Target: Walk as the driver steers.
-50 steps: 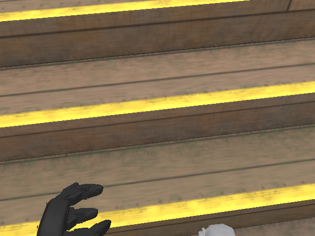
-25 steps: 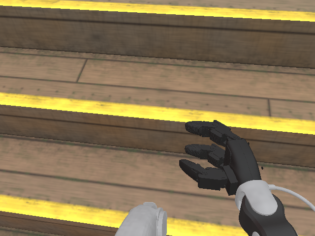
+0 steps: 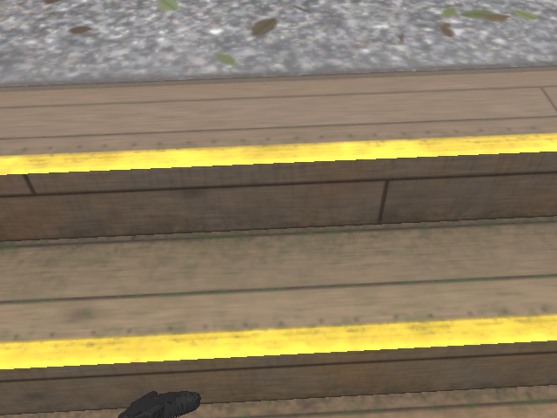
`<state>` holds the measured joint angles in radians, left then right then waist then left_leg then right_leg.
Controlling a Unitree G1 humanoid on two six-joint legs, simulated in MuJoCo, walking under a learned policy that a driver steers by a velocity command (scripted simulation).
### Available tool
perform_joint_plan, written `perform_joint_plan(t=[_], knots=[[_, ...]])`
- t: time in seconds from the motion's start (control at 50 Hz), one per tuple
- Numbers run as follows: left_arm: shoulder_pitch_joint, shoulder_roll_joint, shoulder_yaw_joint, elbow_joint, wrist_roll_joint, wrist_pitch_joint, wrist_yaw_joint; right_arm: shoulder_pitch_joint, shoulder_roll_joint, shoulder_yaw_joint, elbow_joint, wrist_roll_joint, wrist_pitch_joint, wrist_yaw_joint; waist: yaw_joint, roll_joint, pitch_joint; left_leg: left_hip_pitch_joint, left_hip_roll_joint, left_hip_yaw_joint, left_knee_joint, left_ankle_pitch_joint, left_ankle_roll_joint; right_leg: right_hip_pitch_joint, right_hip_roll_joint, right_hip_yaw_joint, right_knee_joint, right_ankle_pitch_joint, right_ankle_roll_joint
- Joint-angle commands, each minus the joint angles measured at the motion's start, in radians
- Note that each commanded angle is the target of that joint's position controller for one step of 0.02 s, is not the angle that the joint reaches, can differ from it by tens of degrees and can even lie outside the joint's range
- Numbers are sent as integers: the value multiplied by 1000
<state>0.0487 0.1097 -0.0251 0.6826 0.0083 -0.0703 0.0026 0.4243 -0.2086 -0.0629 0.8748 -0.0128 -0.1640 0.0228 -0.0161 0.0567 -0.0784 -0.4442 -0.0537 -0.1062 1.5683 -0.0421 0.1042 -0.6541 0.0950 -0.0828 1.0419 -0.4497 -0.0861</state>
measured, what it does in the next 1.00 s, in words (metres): climbs, turning right: left foot 0.18 m higher, then right foot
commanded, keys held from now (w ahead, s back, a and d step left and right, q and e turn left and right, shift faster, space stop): e+shift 0.94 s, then shift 0.06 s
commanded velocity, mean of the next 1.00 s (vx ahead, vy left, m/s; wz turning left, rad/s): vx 0.16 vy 0.00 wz -0.83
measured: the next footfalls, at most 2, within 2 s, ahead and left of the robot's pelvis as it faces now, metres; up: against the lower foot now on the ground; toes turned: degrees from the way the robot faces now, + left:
left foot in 0.26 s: +0.38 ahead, +0.06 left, +0.18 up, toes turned -9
right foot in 0.72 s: +0.33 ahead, -0.23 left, +0.18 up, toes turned -42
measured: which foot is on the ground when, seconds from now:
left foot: up 0.00-0.24, down 0.26-0.72, up 0.74-1.00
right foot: down 0.00-0.26, up 0.28-0.70, down 0.72-1.00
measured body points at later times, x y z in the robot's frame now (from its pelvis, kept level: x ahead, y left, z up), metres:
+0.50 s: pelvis +0.24 -0.02 +0.22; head +0.27 -0.02 +0.67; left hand +0.54 +0.15 +0.16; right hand +0.26 -0.31 +0.11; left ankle +0.34 +0.06 -0.48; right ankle +0.21 -0.13 -0.30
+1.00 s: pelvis +0.31 -0.09 +0.24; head +0.32 -0.13 +0.69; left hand +0.61 -0.01 +0.16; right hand +0.31 -0.41 +0.18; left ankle +0.37 +0.02 -0.24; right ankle +0.30 -0.20 -0.48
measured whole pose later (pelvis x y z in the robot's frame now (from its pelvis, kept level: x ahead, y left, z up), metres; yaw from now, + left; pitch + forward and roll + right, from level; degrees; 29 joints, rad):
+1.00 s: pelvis +0.31 -0.09 +0.24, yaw -51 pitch +3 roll +0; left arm 0.24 0.26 0.08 0.61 0.03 -0.01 0.04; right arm 0.04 -0.17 0.00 0.50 -0.04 0.02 -0.05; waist 0.04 0.04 0.01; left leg -0.83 -0.02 -0.02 1.90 -0.35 -0.05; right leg -0.44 0.14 0.09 0.56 -0.16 -0.08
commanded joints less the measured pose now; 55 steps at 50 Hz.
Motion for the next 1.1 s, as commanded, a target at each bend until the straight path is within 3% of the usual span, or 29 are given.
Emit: perform_joint_plan(t=[0.02, 0.06, 0.08, 0.14, 0.16, 0.2, 0.22, 0.24, 0.26, 0.28, 0.3, 0.32, 0.34, 0.36, 0.42, 0.5, 0.56, 0.62, 0.7, 0.72, 0.74, 0.76, 0.78, 0.8, 0.82, 0.88, 0.96, 1.0, 1.1], knots=[[295, 130, 86, 196, -4, -18, 2, -314, 120, 54, -325, -75, -11, 0, 37, -28, 66, -776, -16, 9, 691, -227, 20, 582, -226, 533, -553, 576, -191], [353, 44, 61, 243, -5, -27, -11, -284, 149, 84, -346, -58, 25, -17, -6, -23, 109, -856, 6, 89, 740, -325, 17, 550, -187, 350, -595, 746, -122], [298, 52, 55, 235, 0, -29, -17, -306, 129, 93, -370, -42, 34, -23, -40, 8, 145, -764, 20, 107, 543, -379, 8, 380, -148, 276, -665, 722, -86], [391, 128, 64, 273, 33, -48, -14, -530, 167, 123, -501, -41, 53, -54, 0, -99, 176, -857, 30, 182, 596, -548, -14, 281, -172, 299, -796, 775, -99], [405, 143, 67, 288, 10, -39, -8, -615, 187, 147, -574, -59, 61, -61, -14, -101, 173, -752, 66, 183, 333, -529, -2, 212, -139, 269, -860, 768, -80], [309, 201, 94, 176, -16, -12, 23, -460, 107, 128, -501, -21, 73, -70, -82, -7, -90, 166, -29, 302, -164, -291, -12, -90, -82, 230, -876, 1447, -102], [311, 318, 135, 138, -23, -40, 23, -342, 61, 102, -514, 19, 99, -100, -135, -142, -217, 340, -41, 234, -279, -230, -29, 17, -133, 330, -776, 1797, -90], [198, 411, 172, 97, -20, -60, 8, -131, -6, 65, -450, 24, 128, -129, -236, -211, -354, 378, 8, 123, -367, -238, -16, 226, -210, 396, -618, 2024, -62], [123, 408, 185, 69, -43, -77, -16, 12, -61, 37, -377, 8, 140, -130, -310, -104, -387, 409, 19, 82, -690, -119, 9, 335, -155, 359, -338, 1756, -10], [136, 248, 160, 10, -23, -83, -40, -6, -186, 1, -352, -7, 122, -117, -222, 288, -412, 591, 351, -270, -827, 678, 185, 114, 102, 222, 262, 172, 82], [213, 260, 165, -16, 13, -59, -42, -113, -145, -3, -412, -16, 129, -118, -167, 194, -564, 519, 519, -602, -978, 721, 289, -8, 113, 301, 749, 15, 107], [210, 225, 160, -45, 31, -22, -33, -268, -90, 5, -414, -8, 127, -118, -62, 145, -431, 400, 486, -591, -1012, 299, 276, -98, 49, 246, 884, 88, 107], [209, 172, 152, -58, 60, 15, -20, -328, 0, 20, -366, 19, 122, -119, 8, 18, -202, 255, 441, -458, -986, -11, 217, -225, -5, 196, 940, 162, 97], [208, 121, 131, -64, 78, 45, -4, -314, 53, 31, -302, 17, 113, -115, 53, -98, -29, 134, 381, -314, -979, -179, 143, -283, -40, 191, 911, 185, 79], [244, 78, 100, -72, 49, 104, 21, -309, 85, 27, -200, -9, 71, -106, 130, -94, 139, -78, 336, -35, -1054, -253, 57, -279, -66, 164, 851, 201, 69], [129, 120, 97, -158, 59, 121, 32, -272, -7, 5, -156, -23, 63, -99, 133, 2, 76, 28, 384, 128, -1114, -21, 57, -315, -122, 131, 637, 337, 96], [97, 139, 93, -180, 17, 133, -1, -337, -109, -12, -219, -37, 89, -118, 132, 55, -17, 40, 380, 283, -1180, -17, 6, -19, -188, 66, 209, 325, 87], [49, 157, 108, -195, -10, 140, -7, -312, -167, -34, -258, -34, 106, -78, 73, 88, -34, 95, 405, 340, -1178, -122, -27, 200, -175, -28, -27, 258, 61], [43, 191, 129, -184, -2, 93, -21, -141, -201, -49, -230, -3, 185, -41, -6, 52, 24, 338, 429, 363, -983, -116, -68, 233, -104, -99, -461, 113, 63], [115, 207, 139, -148, 14, 67, -23, -69, -198, -48, -207, -4, 201, -38, 10, -43, 20, 290, 381, 389, -802, -163, -94, 335, -69, -34, -573, 155, 66], [180, 263, 153, -151, 31, 48, -23, -101, -177, -42, -238, -4, 204, -33, 45, -150, 33, 83, 343, 372, -575, -396, -132, 447, -173, 165, -558, 487, 51], [226, 396, 191, -172, 35, 70, -15, -228, -127, -29, -381, 18, 199, -40, 98, -408, -67, -256, 149, 373, -294, -642, -240, 617, -388, 619, -633, 741, -147], [228, 413, 204, -205, 28, 78, -5, -239, -107, -24, -383, 4, 182, -40, 117, -269, -176, -309, 119, 173, 6, -627, -249, 660, -444, 769, -686, 793, -246], [164, 395, 194, -213, 38, 88, 11, -272, -83, -18, -372, 8, 160, -44, 109, -254, -204, -332, 123, 97, 174, -522, -238, 633, -428, 681, -678, 690, -274], [132, 363, 182, -205, 49, 96, 20, -330, -59, -4, -375, 5, 143, -51, 94, -199, -150, -372, 128, 68, 269, -418, -213, 574, -375, 595, -666, 579, -257], [141, 261, 140, -173, 20, 79, 34, -351, -57, 13, -407, -31, 149, -69, 40, -83, -31, -451, 105, 51, 325, -329, -171, 468, -255, 505, -644, 484, -184], [190, 268, 130, -135, 23, 46, 44, -363, -20, 44, -430, -27, 179, -70, 29, -56, -45, -494, 47, 61, 343, -283, -149, 444, -240, 528, -618, 527, -199], [192, 283, 128, -129, 33, 32, 43, -397, -8, 48, -448, -25, 190, -87, 51, -122, -94, -554, 11, 79, 538, -323, -136, 494, -271, 582, -631, 569, -234], [235, 302, 124, -95, 11, 15, 61, -514, 20, 63, -525, -19, 203, -103, 80, -92, -56, -688, 13, 55, 681, -439, -116, 542, -272, 609, -653, 461, -228]])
